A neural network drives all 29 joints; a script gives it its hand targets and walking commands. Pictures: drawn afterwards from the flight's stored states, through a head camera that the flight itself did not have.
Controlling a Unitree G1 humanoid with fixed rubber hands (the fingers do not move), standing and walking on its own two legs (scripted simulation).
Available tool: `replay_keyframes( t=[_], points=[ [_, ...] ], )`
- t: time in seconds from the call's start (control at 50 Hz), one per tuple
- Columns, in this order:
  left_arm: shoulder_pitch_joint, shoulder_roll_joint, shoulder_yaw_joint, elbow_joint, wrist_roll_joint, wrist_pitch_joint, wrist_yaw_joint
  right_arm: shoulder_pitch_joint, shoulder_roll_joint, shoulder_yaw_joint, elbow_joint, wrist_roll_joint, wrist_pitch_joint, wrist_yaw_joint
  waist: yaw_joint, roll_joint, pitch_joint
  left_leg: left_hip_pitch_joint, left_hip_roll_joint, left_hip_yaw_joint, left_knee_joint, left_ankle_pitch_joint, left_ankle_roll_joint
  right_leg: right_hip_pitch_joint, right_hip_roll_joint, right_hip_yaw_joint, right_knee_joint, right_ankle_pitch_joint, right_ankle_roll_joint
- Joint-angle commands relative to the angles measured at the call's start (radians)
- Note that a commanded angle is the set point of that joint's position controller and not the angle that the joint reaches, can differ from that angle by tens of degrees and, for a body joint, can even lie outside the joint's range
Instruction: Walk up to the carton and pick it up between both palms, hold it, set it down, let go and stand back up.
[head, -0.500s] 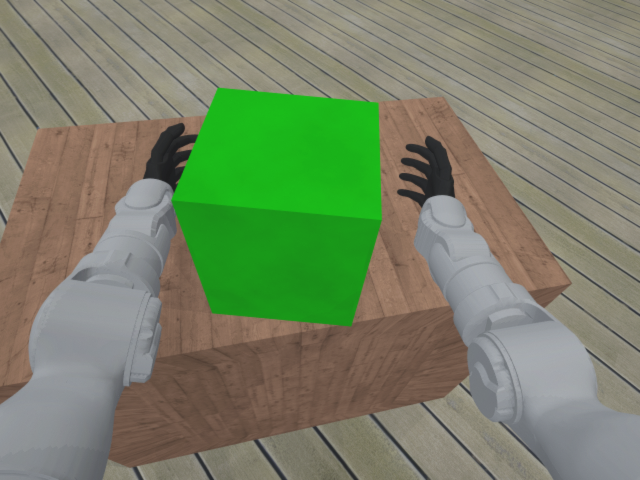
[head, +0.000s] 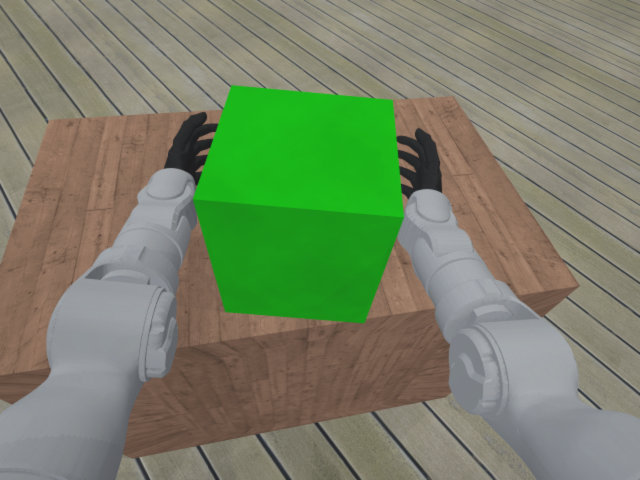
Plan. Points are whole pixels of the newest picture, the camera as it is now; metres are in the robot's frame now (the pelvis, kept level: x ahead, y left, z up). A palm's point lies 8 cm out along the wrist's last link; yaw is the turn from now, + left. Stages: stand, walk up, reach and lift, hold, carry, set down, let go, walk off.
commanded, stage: reach and lift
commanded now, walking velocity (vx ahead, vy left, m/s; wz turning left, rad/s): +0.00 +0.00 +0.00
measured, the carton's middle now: (303, 213) +0.45 -0.02 +0.05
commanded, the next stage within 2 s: none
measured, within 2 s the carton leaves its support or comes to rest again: leaves its support in 1.66 s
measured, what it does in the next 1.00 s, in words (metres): stands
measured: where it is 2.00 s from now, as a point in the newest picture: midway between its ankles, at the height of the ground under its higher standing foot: outside the picture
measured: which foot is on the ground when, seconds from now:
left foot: down 0.00-1.00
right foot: down 0.00-1.00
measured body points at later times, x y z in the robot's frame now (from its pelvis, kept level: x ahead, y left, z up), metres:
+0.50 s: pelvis +0.03 +0.01 +0.01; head +0.06 +0.02 +0.46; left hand +0.49 +0.13 +0.11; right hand +0.42 -0.17 +0.10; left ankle +0.00 +0.12 -0.74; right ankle +0.02 -0.13 -0.74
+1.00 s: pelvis +0.03 +0.01 +0.01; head +0.06 +0.03 +0.46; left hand +0.48 +0.13 +0.11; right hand +0.42 -0.17 +0.10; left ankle +0.00 +0.11 -0.74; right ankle +0.02 -0.13 -0.74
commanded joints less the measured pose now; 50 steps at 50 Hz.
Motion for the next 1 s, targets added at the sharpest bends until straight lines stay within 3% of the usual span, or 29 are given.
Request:
replay_keyframes(
  t=[0.0, 0.1, 0.18, 0.24, 0.28, 0.36, 0.46, 0.6, 0.98],
  points=[
    [-0.556, -0.029, 0.032, -0.229, 0.049, -0.036, -0.007, -0.464, -0.023, -0.038, -0.171, -0.076, -0.056, 0.010, -0.031, 0.170, -0.557, 0.382, -0.020, 0.043, -0.007, 0.364, -0.085, 0.217, 0.028, -0.051, -0.007, 0.324, -0.001],
    [-0.547, -0.095, 0.110, -0.253, 0.142, -0.042, -0.029, -0.444, 0.055, -0.100, -0.182, -0.173, -0.079, 0.045, -0.015, 0.170, -0.536, 0.391, -0.025, 0.059, -0.035, 0.371, -0.084, 0.275, 0.021, -0.055, -0.025, 0.318, 0.004],
    [-0.523, -0.192, 0.232, -0.269, 0.283, -0.064, -0.073, -0.396, 0.179, -0.189, -0.195, -0.324, -0.115, 0.103, 0.000, 0.148, -0.477, 0.381, -0.035, 0.083, -0.087, 0.351, -0.075, 0.389, 0.011, -0.055, -0.045, 0.329, 0.017],
    [-0.488, -0.507, 0.268, -0.221, 0.426, -0.082, -0.160, -0.402, 0.517, -0.179, -0.215, -0.488, -0.138, 0.209, 0.014, 0.140, -0.420, 0.400, -0.045, 0.095, -0.136, 0.345, -0.073, 0.509, 0.008, -0.066, -0.066, 0.375, 0.020],
    [-0.428, -0.633, 0.296, -0.173, 0.473, -0.093, -0.198, -0.390, 0.597, -0.146, -0.250, -0.528, -0.141, 0.274, 0.031, 0.151, -0.433, 0.399, -0.053, 0.099, -0.150, 0.371, -0.085, 0.596, 0.011, -0.055, -0.057, 0.447, 0.011],
    [-0.380, -0.661, 0.334, -0.217, 0.488, -0.069, -0.216, -0.342, 0.606, -0.121, -0.263, -0.536, -0.131, 0.311, 0.024, 0.103, -0.328, 0.421, -0.044, 0.093, -0.179, 0.408, -0.089, 0.638, 0.019, -0.053, -0.059, 0.445, 0.036],
    [-0.359, -0.686, 0.307, -0.296, 0.471, -0.037, -0.225, -0.311, 0.627, -0.067, -0.288, -0.530, -0.134, 0.311, 0.027, 0.059, -0.289, 0.470, -0.039, 0.103, -0.173, 0.486, -0.085, 0.654, 0.029, -0.056, -0.068, 0.468, 0.054],
    [-0.312, -0.708, 0.263, -0.376, 0.460, 0.007, -0.221, -0.280, 0.626, -0.021, -0.288, -0.498, -0.147, 0.305, 0.036, 0.068, -0.259, 0.513, -0.036, 0.105, -0.155, 0.556, -0.085, 0.650, 0.031, -0.062, -0.070, 0.492, 0.055],
    [-0.253, -0.728, 0.233, -0.431, 0.475, 0.065, -0.219, -0.260, 0.605, -0.001, -0.326, -0.468, -0.161, 0.283, 0.038, 0.068, -0.239, 0.500, -0.042, 0.112, -0.180, 0.477, -0.066, 0.666, 0.027, -0.075, -0.086, 0.478, 0.047]
  ],
)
